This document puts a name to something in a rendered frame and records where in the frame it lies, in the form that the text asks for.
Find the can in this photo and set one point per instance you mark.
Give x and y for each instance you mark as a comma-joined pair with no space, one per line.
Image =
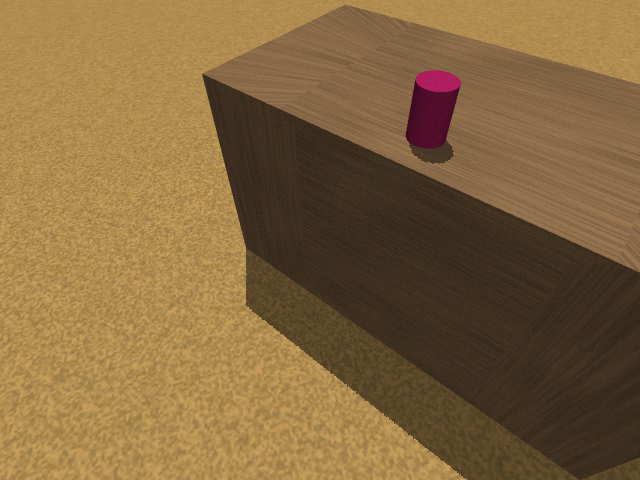
433,101

